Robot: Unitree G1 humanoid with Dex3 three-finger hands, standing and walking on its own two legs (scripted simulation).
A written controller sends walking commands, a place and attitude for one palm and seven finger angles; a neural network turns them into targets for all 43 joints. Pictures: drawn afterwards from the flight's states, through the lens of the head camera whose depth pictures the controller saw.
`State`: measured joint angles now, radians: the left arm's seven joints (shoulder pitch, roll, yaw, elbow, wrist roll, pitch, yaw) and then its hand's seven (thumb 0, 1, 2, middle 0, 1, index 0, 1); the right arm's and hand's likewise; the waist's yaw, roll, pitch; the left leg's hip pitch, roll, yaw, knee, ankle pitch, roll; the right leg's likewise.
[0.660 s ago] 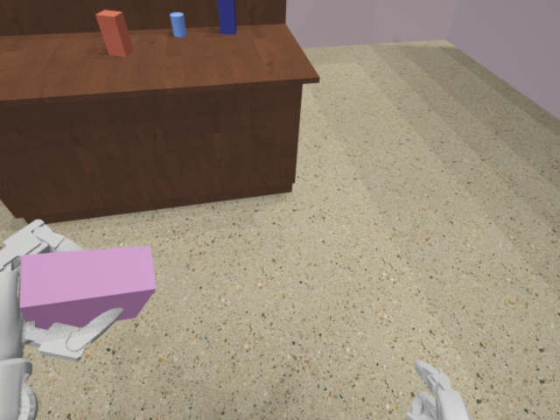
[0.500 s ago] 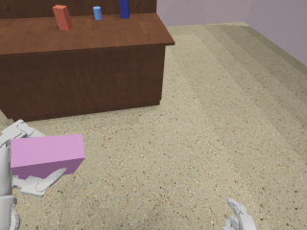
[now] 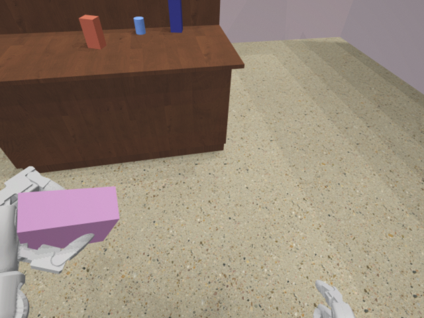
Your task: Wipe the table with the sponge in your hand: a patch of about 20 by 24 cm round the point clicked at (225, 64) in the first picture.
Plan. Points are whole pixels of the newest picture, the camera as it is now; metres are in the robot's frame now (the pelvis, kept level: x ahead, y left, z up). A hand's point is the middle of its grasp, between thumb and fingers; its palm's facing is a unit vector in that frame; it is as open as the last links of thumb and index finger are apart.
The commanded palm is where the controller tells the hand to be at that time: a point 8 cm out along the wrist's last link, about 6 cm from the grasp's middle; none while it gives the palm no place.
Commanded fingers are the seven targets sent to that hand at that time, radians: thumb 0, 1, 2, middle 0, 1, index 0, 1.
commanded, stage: walk to a spot facing it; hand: left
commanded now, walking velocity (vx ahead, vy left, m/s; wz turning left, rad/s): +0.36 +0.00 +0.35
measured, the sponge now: (81, 219) +0.22 +0.21 +0.15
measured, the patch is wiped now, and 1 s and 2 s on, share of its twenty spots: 0.00 0.00 0.00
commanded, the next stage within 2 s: none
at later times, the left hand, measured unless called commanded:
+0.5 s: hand (77, 183) +0.28 +0.23 +0.16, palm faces +0.48 -0.75 -0.45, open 9.2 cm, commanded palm +0.21 +0.27 +0.18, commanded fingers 0.00 0.10 1.30 -1.20 -1.60 -1.20 -1.60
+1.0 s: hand (79, 121) +0.41 +0.28 +0.18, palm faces +0.59 -0.69 -0.43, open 9.2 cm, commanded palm +0.33 +0.30 +0.18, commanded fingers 0.00 0.10 1.30 -1.20 -1.60 -1.20 -1.60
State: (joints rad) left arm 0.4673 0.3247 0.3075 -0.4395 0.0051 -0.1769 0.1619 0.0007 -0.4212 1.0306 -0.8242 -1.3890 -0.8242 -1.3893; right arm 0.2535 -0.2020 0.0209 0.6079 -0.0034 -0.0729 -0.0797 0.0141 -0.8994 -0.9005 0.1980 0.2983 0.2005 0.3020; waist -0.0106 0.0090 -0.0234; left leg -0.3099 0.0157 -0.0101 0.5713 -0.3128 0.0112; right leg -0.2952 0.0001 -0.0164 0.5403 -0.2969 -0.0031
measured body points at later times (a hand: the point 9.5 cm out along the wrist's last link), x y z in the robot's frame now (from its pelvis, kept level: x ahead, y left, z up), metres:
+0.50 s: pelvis +0.09 -0.03 -0.01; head +0.11 -0.03 +0.44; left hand +0.24 +0.27 +0.19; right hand +0.26 -0.21 -0.12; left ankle +0.04 +0.11 -0.72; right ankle +0.12 -0.12 -0.74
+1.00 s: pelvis +0.24 -0.01 -0.01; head +0.27 +0.01 +0.44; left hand +0.37 +0.31 +0.20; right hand +0.47 -0.16 -0.09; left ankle +0.24 +0.12 -0.73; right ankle +0.26 -0.13 -0.66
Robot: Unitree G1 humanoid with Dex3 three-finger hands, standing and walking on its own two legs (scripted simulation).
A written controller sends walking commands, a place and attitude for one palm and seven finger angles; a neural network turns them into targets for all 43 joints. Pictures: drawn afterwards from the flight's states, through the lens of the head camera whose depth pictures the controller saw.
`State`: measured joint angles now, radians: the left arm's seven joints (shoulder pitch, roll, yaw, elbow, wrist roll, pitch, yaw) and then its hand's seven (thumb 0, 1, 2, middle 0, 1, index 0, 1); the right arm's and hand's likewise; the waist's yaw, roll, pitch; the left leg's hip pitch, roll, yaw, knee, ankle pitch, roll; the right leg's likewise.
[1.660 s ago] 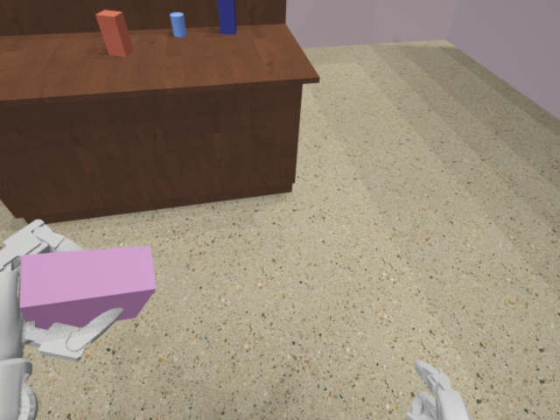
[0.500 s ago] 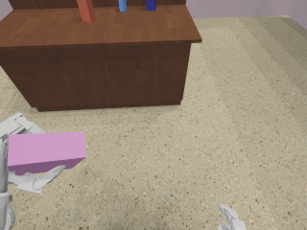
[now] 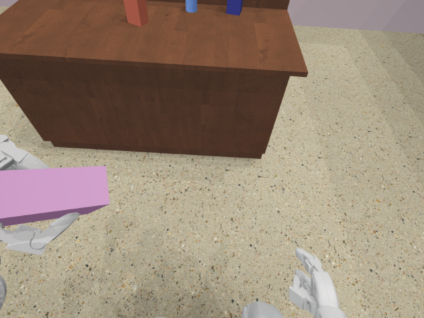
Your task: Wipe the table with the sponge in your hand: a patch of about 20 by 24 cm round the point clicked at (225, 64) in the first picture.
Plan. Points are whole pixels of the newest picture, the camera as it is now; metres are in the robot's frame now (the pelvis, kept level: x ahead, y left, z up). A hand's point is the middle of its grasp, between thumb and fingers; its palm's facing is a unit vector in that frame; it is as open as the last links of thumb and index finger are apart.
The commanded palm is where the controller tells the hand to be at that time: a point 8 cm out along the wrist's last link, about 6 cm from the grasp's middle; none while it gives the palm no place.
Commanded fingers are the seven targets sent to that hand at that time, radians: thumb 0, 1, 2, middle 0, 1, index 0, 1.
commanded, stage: walk to a spot facing it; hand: left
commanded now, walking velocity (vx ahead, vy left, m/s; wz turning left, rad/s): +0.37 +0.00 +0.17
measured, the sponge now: (65, 196) +0.24 +0.21 +0.17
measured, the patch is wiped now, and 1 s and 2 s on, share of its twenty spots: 0.00 0.00 0.00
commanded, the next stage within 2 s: none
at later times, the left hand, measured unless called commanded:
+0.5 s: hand (102, 131) +0.34 +0.19 +0.19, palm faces +0.49 -0.71 -0.51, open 9.2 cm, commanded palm +0.26 +0.23 +0.19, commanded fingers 0.00 0.10 1.30 -1.20 -1.60 -1.20 -1.60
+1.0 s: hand (80, 109) +0.36 +0.22 +0.21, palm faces +0.72 -0.49 -0.49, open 9.2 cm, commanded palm +0.31 +0.24 +0.19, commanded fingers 0.00 0.10 1.30 -1.20 -1.60 -1.20 -1.60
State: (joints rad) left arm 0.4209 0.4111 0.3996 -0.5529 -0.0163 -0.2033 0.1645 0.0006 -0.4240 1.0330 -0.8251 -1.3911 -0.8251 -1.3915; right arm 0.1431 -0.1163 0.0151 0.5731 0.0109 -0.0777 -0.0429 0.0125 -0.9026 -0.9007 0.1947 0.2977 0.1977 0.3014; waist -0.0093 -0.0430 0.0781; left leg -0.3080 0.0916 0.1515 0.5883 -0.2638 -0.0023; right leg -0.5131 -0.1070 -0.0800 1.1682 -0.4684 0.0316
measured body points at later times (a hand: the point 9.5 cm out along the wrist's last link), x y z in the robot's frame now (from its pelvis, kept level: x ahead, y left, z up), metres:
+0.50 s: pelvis +0.16 -0.07 +0.01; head +0.21 -0.07 +0.46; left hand +0.31 +0.22 +0.22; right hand +0.36 -0.31 -0.08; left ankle +0.21 +0.08 -0.67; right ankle +0.12 -0.15 -0.73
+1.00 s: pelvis +0.29 -0.08 +0.01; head +0.32 -0.09 +0.46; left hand +0.32 +0.25 +0.24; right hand +0.53 -0.18 -0.10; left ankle +0.25 +0.06 -0.73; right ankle +0.38 -0.18 -0.70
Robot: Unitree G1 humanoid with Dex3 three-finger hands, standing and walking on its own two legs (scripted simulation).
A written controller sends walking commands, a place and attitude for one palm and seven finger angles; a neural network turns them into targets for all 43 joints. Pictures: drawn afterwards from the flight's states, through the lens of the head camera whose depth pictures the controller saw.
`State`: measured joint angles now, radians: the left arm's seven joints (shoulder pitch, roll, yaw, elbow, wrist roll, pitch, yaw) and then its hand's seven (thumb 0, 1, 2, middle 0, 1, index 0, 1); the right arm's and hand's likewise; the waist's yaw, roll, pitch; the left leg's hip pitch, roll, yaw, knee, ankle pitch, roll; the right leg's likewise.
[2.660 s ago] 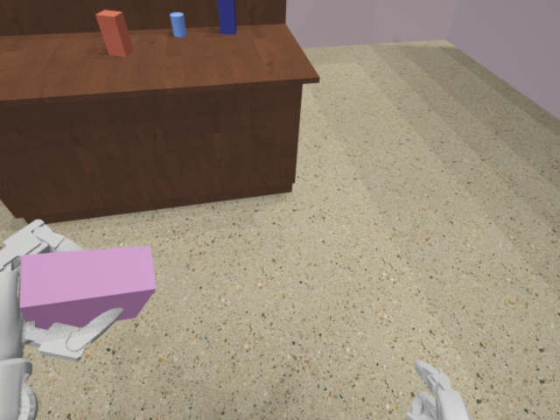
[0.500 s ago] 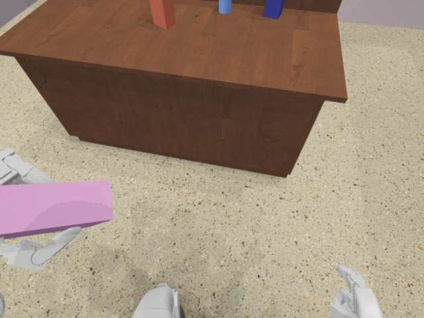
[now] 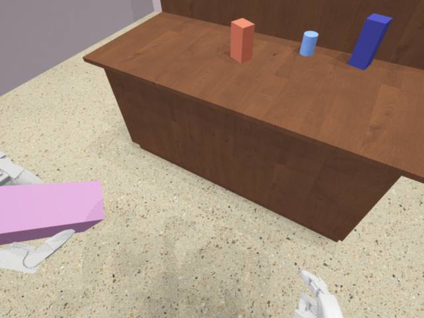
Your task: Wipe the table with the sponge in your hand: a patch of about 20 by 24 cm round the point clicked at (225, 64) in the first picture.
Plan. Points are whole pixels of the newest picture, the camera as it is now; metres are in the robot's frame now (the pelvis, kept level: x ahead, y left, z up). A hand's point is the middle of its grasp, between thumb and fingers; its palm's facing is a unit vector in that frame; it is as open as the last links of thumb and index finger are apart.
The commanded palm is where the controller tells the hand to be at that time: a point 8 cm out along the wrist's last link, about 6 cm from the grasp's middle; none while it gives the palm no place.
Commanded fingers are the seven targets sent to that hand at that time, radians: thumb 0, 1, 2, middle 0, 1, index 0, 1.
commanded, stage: walk to a spot facing it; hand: left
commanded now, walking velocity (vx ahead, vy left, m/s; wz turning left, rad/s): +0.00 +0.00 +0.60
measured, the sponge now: (60, 212) +0.21 +0.22 +0.18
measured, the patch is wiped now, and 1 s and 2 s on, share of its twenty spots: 0.00 0.00 0.00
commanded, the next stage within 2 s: none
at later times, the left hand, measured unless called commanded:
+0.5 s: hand (16, 270) +0.13 +0.23 +0.19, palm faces +0.64 -0.63 -0.43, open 9.2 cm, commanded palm +0.07 +0.25 +0.18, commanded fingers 0.00 0.10 1.30 -1.20 -1.60 -1.20 -1.60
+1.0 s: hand out of the picture -0.02 +0.18 +0.17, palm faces +0.82 -0.40 -0.41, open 9.2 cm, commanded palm -0.08 +0.18 +0.18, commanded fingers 0.00 0.10 1.30 -1.20 -1.60 -1.20 -1.60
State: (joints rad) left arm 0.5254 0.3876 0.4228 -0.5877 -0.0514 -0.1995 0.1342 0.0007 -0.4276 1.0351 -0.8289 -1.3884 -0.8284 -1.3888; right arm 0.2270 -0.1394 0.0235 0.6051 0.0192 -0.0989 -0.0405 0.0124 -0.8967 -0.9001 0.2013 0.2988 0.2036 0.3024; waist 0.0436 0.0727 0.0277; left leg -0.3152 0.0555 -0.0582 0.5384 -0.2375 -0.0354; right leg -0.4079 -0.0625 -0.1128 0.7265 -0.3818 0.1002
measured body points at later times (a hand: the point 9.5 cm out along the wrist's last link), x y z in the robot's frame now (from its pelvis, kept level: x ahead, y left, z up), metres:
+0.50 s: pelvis +0.00 -0.06 -0.01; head +0.02 -0.06 +0.44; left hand +0.09 +0.26 +0.21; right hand +0.24 -0.26 -0.08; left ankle -0.04 +0.05 -0.73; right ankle +0.05 -0.12 -0.74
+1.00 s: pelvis -0.05 -0.14 +0.00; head -0.03 -0.16 +0.45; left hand -0.07 +0.19 +0.19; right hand +0.21 -0.22 -0.11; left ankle -0.08 +0.02 -0.67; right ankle -0.03 -0.22 -0.74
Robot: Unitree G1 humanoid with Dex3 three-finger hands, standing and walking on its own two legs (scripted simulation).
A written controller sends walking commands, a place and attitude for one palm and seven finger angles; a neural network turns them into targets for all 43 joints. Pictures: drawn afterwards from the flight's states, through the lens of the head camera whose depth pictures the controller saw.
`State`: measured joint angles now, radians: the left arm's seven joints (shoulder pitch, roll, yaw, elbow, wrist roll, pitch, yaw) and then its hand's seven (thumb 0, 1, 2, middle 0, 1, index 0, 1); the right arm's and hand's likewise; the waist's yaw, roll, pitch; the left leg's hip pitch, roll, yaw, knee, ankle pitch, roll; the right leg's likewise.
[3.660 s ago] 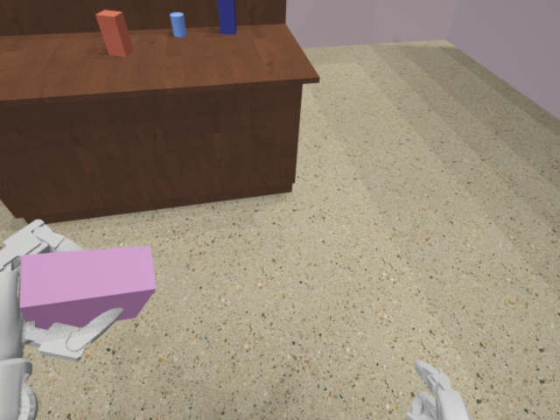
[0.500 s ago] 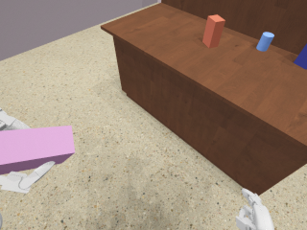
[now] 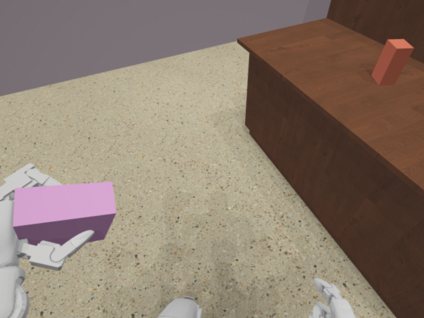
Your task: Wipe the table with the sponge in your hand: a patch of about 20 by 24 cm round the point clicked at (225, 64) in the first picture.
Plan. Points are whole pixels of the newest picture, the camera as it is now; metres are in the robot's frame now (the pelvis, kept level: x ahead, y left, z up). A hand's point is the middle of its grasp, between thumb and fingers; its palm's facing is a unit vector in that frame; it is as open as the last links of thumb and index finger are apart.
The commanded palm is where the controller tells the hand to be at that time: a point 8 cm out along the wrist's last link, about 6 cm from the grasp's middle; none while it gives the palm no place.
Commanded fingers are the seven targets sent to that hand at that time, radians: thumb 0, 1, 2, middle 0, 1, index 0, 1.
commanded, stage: walk to a spot facing it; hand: left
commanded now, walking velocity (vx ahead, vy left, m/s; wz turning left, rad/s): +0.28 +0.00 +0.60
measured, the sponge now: (80, 216) +0.22 +0.21 +0.15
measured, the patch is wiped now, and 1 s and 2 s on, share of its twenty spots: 0.00 0.00 0.00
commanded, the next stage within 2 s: turn to face it in 1.26 s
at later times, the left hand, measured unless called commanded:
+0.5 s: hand out of the picture +0.17 +0.31 +0.17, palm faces +0.61 -0.67 -0.42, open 9.2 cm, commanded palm +0.09 +0.33 +0.18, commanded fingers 0.00 0.10 1.30 -1.20 -1.60 -1.20 -1.60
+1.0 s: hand (24, 203) +0.22 +0.29 +0.18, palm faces +0.69 -0.57 -0.45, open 9.2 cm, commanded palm +0.14 +0.31 +0.18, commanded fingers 0.00 0.10 1.30 -1.20 -1.60 -1.20 -1.60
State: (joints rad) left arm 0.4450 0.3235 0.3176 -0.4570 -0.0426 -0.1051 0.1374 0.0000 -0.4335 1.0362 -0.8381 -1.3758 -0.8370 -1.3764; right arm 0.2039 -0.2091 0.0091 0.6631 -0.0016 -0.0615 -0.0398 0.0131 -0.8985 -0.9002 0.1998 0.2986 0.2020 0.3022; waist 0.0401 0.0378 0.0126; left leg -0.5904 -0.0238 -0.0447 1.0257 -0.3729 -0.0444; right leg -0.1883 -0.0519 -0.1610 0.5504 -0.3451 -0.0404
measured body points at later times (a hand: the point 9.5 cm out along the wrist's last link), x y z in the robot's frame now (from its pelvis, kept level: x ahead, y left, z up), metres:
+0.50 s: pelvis +0.01 +0.02 -0.01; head +0.04 +0.03 +0.44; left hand +0.14 +0.34 +0.19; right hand +0.24 -0.15 -0.10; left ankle -0.01 +0.14 -0.73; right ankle +0.01 -0.10 -0.65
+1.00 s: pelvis +0.13 -0.01 +0.01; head +0.17 +0.00 +0.45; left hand +0.18 +0.32 +0.20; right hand +0.40 -0.17 -0.09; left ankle +0.09 +0.13 -0.66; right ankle +0.17 -0.10 -0.73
